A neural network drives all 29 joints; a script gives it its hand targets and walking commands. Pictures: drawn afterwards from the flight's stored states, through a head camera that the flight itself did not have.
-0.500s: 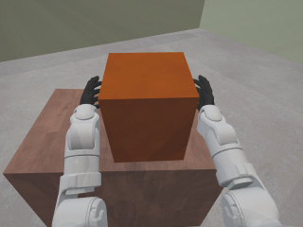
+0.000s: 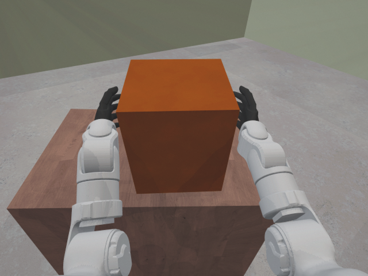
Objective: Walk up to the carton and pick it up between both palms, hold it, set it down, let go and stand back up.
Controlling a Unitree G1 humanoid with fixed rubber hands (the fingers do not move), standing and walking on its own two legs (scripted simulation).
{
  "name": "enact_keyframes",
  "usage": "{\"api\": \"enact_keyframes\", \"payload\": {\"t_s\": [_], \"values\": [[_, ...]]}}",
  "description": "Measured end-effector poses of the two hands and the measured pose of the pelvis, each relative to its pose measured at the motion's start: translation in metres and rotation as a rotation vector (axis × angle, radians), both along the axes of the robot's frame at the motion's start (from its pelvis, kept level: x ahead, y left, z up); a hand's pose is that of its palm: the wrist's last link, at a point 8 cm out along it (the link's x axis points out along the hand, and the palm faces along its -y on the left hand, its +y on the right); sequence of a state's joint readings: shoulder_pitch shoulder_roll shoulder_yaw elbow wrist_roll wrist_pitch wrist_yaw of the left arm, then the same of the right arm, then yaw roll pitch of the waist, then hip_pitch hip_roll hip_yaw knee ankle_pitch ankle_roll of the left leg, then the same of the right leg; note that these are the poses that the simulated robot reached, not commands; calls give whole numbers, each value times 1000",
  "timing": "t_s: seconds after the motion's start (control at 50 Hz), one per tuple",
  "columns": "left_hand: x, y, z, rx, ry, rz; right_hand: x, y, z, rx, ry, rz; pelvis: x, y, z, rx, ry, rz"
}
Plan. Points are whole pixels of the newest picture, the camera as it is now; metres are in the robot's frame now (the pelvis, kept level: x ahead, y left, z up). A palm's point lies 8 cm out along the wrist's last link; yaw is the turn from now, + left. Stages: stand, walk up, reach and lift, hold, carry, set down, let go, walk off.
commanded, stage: hold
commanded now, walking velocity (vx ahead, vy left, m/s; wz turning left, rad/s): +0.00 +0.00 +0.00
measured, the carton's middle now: (177, 127) +0.41 +0.01 +0.16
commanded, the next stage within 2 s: none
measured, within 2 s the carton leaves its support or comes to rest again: neither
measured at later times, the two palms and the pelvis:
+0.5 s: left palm (105, 125) +0.36 +0.16 +0.20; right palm (246, 123) +0.36 -0.14 +0.21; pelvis +0.01 +0.00 +0.00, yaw +0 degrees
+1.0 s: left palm (105, 125) +0.36 +0.16 +0.20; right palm (247, 124) +0.36 -0.14 +0.21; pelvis +0.00 +0.00 +0.00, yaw +0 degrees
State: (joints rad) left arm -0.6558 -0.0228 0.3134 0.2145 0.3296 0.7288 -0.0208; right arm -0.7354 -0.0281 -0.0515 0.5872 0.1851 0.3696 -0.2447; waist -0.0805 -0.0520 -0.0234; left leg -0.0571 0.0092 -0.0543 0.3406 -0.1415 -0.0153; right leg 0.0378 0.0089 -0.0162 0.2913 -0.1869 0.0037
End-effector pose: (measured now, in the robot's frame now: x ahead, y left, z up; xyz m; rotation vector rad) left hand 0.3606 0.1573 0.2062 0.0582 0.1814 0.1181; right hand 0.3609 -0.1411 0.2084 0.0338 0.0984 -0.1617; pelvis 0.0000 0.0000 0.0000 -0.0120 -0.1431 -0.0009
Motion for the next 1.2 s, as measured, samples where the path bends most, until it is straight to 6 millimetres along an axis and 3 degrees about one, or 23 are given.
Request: {"api": "enact_keyframes", "payload": {"t_s": [1.2], "values": [[-5,1,-3,6,-9,6,-3,1,-3,-1,-7,5,4,-2,0,0,-17,3]]}}
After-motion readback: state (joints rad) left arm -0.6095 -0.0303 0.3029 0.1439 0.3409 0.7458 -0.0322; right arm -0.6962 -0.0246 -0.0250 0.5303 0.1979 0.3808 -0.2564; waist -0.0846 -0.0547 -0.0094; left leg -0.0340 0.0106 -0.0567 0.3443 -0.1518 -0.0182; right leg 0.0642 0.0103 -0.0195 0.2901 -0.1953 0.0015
